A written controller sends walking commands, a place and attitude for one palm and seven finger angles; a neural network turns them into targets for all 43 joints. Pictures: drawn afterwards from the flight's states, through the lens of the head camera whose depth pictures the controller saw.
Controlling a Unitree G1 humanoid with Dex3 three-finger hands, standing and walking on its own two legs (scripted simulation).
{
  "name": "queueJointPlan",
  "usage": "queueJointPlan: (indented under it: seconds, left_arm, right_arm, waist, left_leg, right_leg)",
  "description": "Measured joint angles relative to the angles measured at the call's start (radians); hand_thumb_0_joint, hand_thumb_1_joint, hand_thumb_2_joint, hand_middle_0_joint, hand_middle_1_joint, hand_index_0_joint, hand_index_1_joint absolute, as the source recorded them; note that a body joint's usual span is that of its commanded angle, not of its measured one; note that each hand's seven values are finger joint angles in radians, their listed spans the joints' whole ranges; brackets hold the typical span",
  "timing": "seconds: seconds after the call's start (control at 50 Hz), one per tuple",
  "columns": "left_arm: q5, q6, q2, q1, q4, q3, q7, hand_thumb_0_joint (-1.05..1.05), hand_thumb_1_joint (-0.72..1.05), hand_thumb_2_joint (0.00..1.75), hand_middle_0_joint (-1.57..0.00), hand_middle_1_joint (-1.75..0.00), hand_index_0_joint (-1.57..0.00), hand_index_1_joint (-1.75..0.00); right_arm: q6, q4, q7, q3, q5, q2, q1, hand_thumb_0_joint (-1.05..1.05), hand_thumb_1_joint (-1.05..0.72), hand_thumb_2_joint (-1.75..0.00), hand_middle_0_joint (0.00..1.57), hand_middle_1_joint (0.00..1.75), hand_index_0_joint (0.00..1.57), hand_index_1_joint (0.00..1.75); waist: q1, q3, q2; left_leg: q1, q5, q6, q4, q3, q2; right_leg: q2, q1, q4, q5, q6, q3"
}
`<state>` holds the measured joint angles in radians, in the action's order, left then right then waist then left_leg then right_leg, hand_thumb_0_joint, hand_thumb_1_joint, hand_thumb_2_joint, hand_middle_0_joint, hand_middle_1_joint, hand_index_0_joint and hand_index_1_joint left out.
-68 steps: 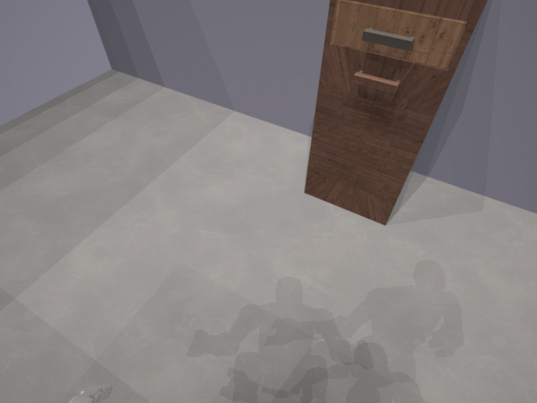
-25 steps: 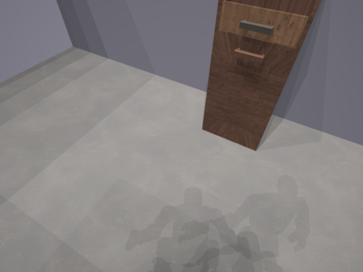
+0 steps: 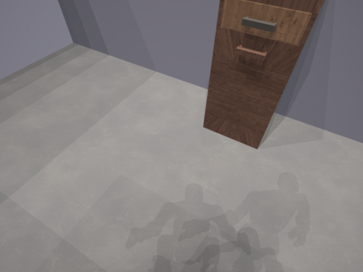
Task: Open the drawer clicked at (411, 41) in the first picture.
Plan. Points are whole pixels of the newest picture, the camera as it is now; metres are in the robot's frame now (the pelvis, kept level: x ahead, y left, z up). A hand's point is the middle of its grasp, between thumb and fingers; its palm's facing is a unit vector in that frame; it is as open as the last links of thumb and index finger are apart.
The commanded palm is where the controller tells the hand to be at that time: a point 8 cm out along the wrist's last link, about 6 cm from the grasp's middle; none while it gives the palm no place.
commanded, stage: look at it before walking up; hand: left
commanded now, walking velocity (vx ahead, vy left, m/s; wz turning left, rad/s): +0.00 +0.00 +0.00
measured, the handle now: (259, 22) +1.14 -0.29 +0.07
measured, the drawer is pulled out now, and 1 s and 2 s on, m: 0.00 0.00 0.00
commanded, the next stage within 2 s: walk to a spot facing it in 0.08 s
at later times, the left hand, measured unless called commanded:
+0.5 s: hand out of the picture +0.06 +0.19 -0.19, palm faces -0.09 -0.97 -0.22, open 7.4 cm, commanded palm none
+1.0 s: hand (122, 246) +0.22 +0.18 -0.21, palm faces -0.18 -0.97 -0.16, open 7.4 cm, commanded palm none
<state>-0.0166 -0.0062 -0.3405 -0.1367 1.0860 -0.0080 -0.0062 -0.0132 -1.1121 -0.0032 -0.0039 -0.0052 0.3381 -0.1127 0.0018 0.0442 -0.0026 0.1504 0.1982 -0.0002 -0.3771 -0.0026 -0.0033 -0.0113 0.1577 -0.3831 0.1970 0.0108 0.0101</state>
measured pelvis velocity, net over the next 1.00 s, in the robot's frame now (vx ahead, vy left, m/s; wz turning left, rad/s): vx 0.26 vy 0.00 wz -0.31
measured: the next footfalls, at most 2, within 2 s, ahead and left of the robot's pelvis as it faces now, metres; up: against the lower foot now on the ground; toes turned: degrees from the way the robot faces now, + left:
left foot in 0.94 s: +0.41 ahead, +0.03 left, +0.00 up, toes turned -8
right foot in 1.74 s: +0.39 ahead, -0.23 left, +0.00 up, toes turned -40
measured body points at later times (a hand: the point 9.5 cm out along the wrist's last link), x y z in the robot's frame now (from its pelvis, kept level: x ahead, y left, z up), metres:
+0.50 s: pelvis +0.05 -0.01 -0.02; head +0.06 -0.02 +0.43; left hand +0.07 +0.24 -0.17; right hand +0.05 -0.27 -0.17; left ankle +0.00 +0.12 -0.75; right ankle +0.01 -0.12 -0.74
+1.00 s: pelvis +0.26 +0.00 -0.03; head +0.30 +0.02 +0.41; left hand +0.23 +0.23 -0.19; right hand +0.34 -0.26 -0.15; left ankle +0.37 +0.04 -0.75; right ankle +0.05 -0.10 -0.68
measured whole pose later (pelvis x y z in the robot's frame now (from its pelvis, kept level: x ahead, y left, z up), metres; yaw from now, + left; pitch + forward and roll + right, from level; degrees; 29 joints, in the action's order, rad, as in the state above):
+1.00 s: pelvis +0.26 +0.00 -0.03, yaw -18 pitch -1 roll -1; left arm -0.01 -0.03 -0.17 -0.44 1.12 0.06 0.01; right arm -0.08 -0.94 0.00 0.01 -0.02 0.14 -0.06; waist 0.06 0.08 -0.04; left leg 0.46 0.23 -0.08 -0.70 0.17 0.06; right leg 0.03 0.15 -1.02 0.53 -0.02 0.10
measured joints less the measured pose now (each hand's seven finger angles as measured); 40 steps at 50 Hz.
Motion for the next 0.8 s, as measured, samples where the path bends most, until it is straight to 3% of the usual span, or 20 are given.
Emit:
queueJointPlan:
  seconds: [0.24, 0.44, 0.54, 0.58, 0.66, 0.72, 0.8]
  left_arm:
    - [0.001, 0.002, 0.004, 0.000, 0.002, 0.000, 0.005, 0.01, 0.91, 0.90, -0.20, -0.30, -0.20, -0.30]
    - [-0.011, 0.027, 0.080, -0.154, -0.029, 0.023, -0.026, 0.01, 0.91, 0.90, -0.20, -0.30, -0.20, -0.30]
    - [-0.011, 0.017, 0.130, -0.209, -0.024, 0.034, -0.035, 0.01, 0.91, 0.90, -0.20, -0.30, -0.20, -0.29]
    - [-0.013, -0.008, 0.149, -0.214, -0.028, 0.037, -0.031, 0.01, 0.91, 0.90, -0.20, -0.30, -0.20, -0.30]
    - [-0.010, -0.059, 0.175, -0.266, -0.040, 0.039, 0.003, 0.01, 0.91, 0.90, -0.20, -0.30, -0.20, -0.30]
    - [-0.014, -0.061, 0.200, -0.318, -0.018, 0.032, 0.012, 0.00, 0.91, 0.90, -0.20, -0.30, -0.20, -0.30]
    - [-0.017, -0.053, 0.224, -0.362, 0.024, 0.024, 0.017, 0.00, 0.91, 0.89, -0.20, -0.30, -0.20, -0.30]
  right_arm:
    - [0.001, 0.001, 0.004, -0.003, -0.002, -0.002, 0.009, 0.01, -0.90, -0.90, 0.21, 0.30, 0.20, 0.30]
    - [0.007, 0.037, -0.001, 0.007, -0.015, -0.082, -0.105, 0.01, -0.90, -0.90, 0.20, 0.30, 0.20, 0.30]
    - [-0.011, 0.035, 0.004, 0.024, -0.012, -0.104, -0.177, 0.01, -0.90, -0.90, 0.21, 0.30, 0.20, 0.30]
    - [-0.002, 0.020, 0.006, 0.029, -0.009, -0.106, -0.205, 0.01, -0.90, -0.90, 0.21, 0.30, 0.20, 0.30]
    - [0.015, 0.002, 0.002, 0.027, -0.014, -0.124, -0.179, 0.01, -0.90, -0.90, 0.20, 0.30, 0.20, 0.30]
    - [0.010, 0.039, -0.005, 0.036, -0.015, -0.126, -0.118, 0.02, -0.90, -0.90, 0.20, 0.30, 0.20, 0.30]
    - [0.000, 0.107, -0.017, 0.043, -0.009, -0.135, -0.023, 0.01, -0.90, -0.90, 0.20, 0.30, 0.20, 0.30]
  waist:
    - [0.004, -0.008, 0.000]
    - [0.017, -0.052, -0.003]
    - [0.010, -0.025, 0.020]
    - [0.002, -0.022, 0.048]
    - [0.045, -0.011, 0.019]
    - [0.049, -0.005, 0.013]
    - [0.040, 0.005, 0.018]
  left_leg:
    - [-0.012, 0.006, 0.002, 0.005, 0.005, 0.003]
    - [0.017, 0.144, 0.005, -0.141, 0.073, 0.036]
    - [-0.011, 0.245, 0.029, -0.217, 0.111, 0.076]
    - [0.052, 0.285, 0.024, -0.375, 0.094, 0.102]
    - [0.237, 0.284, 0.023, -0.733, 0.079, 0.071]
    - [0.362, 0.206, 0.036, -0.768, 0.085, 0.078]
    - [0.467, 0.078, 0.045, -0.632, 0.091, 0.094]
  right_leg:
    - [0.003, -0.009, 0.003, 0.005, 0.000, 0.005]
    - [0.036, 0.066, -0.182, 0.160, -0.031, 0.063]
    - [0.030, 0.084, -0.269, 0.202, -0.035, -0.005]
    - [0.049, 0.061, -0.261, 0.228, -0.045, -0.032]
    - [0.053, -0.012, -0.168, 0.214, -0.058, 0.007]
    - [0.055, -0.082, -0.067, 0.184, -0.056, 0.046]
    - [0.052, -0.167, 0.035, 0.172, -0.042, 0.085]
